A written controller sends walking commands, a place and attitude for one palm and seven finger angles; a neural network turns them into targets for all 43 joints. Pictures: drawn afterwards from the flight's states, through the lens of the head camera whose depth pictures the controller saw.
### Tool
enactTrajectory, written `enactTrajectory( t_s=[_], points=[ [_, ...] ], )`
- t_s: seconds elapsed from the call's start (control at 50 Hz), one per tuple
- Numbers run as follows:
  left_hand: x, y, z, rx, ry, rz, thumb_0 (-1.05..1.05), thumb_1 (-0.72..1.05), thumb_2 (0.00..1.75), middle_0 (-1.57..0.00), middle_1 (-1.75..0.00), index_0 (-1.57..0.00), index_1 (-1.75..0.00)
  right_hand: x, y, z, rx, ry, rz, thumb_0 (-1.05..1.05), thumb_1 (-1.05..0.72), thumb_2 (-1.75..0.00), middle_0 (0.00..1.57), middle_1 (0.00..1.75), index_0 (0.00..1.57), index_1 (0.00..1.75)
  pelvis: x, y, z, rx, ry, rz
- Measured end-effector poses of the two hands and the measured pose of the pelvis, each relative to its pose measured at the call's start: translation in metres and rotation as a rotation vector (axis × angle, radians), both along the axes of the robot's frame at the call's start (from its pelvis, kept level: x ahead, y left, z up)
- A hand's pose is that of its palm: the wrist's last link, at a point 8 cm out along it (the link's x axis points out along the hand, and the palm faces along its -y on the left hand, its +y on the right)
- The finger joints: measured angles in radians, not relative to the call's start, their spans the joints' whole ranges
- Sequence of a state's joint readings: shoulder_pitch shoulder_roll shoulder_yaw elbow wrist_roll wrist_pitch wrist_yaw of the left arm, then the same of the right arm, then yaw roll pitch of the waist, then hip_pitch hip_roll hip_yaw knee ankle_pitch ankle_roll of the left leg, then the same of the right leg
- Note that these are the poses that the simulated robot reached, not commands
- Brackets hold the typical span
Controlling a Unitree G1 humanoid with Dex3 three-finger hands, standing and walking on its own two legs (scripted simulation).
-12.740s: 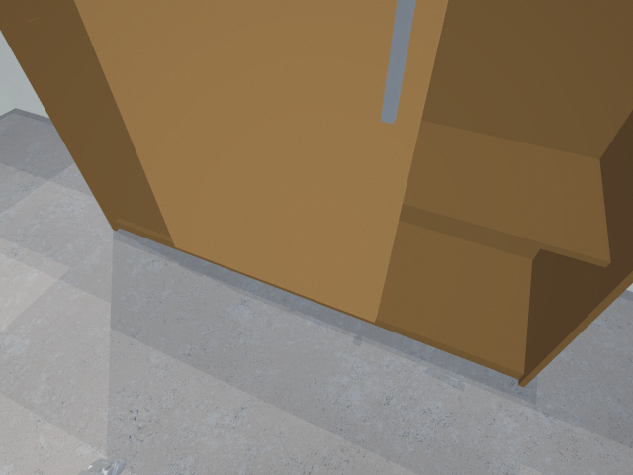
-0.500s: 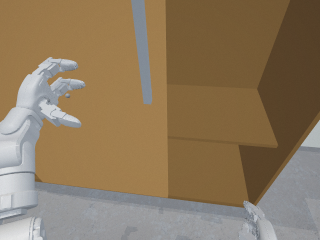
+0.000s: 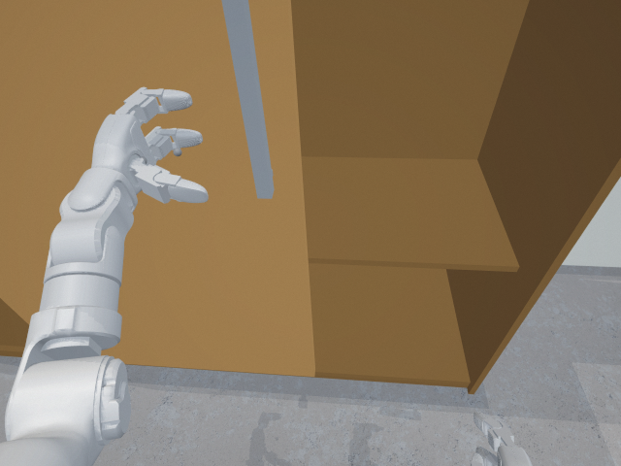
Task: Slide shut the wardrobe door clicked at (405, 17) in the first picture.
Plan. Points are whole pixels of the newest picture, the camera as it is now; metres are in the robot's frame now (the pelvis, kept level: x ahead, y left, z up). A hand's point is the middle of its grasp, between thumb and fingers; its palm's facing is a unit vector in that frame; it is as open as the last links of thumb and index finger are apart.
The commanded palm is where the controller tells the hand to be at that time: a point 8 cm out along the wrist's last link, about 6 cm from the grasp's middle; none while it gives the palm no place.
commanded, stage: move the hooked fingers beside the handle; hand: left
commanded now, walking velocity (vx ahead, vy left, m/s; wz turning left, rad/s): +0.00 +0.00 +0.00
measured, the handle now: (254, 96) +0.54 +0.10 +0.24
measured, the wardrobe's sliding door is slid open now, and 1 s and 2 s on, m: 0.50 0.50 0.50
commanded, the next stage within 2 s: feel for the door with the fingertips in 1.24 s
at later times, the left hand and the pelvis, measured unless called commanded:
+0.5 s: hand (211, 129) +0.47 +0.15 +0.23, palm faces -0.04 -1.00 +0.01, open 14.0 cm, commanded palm +0.46 +0.21 +0.22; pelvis +0.01 +0.01 +0.00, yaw -1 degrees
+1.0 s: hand (204, 129) +0.48 +0.16 +0.22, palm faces -0.01 -1.00 +0.00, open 14.0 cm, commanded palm +0.46 +0.21 +0.22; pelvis +0.01 +0.01 +0.00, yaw -2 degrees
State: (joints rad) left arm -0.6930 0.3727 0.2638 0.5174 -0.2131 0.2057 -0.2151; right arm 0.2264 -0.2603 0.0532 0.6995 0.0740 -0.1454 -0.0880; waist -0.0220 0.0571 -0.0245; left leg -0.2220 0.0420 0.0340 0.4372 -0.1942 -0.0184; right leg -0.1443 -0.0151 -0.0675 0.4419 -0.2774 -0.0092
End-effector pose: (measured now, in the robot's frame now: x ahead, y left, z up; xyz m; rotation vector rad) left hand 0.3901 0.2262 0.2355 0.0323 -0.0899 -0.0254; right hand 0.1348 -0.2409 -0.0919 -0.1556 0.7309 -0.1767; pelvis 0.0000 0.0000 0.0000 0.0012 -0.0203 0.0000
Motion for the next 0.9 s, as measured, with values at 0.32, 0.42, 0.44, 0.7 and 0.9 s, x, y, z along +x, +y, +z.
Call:
enactTrajectory(
  t_s=[0.32,0.42,0.44,0.7,0.9],
  points=[
    [0.048,-0.01,-0.004,-0.017,0.017,0.001,-0.01,-0.5,0.3,-0.3,-1.2,-0.31,-1.2,-0.053,-0.022,-0.013,-0.029,0.152,-0.106,0.01,-0.91,-0.9,0.2,0.3,0.2,0.3,0.01,0.001,0.0,-0.002,0.041,-0.021],
    [0.057,-0.017,-0.006,-0.018,0.021,-0.012,-0.01,-0.5,0.3,-0.3,-1.2,-0.3,-1.2,-0.059,-0.021,-0.016,-0.031,0.182,-0.112,0.01,-0.91,-0.9,0.2,0.3,0.2,0.3,0.012,0.003,0.0,-0.004,0.05,-0.02],
    [0.059,-0.019,-0.007,-0.019,0.023,-0.015,-0.01,-0.5,0.3,-0.3,-1.2,-0.3,-1.2,-0.06,-0.02,-0.016,-0.031,0.187,-0.112,0.01,-0.91,-0.9,0.2,0.3,0.2,0.3,0.012,0.004,-0.001,-0.004,0.053,-0.019],
    [0.07,-0.014,-0.011,-0.025,0.028,0.002,-0.01,-0.5,0.3,-0.3,-1.2,-0.3,-1.2,-0.064,-0.009,-0.017,-0.008,0.194,-0.128,0.01,-0.91,-0.9,0.2,0.3,0.2,0.3,0.015,0.009,-0.001,-0.003,0.067,-0.037],
    [0.07,-0.016,-0.015,-0.041,0.038,-0.002,-0.01,-0.5,0.3,-0.3,-1.2,-0.3,-1.2,-0.059,-0.007,-0.017,-0.025,0.2,-0.107,0.01,-0.91,-0.9,0.2,0.3,0.2,0.3,0.013,0.012,-0.001,-0.006,0.072,-0.027]
  ],
)
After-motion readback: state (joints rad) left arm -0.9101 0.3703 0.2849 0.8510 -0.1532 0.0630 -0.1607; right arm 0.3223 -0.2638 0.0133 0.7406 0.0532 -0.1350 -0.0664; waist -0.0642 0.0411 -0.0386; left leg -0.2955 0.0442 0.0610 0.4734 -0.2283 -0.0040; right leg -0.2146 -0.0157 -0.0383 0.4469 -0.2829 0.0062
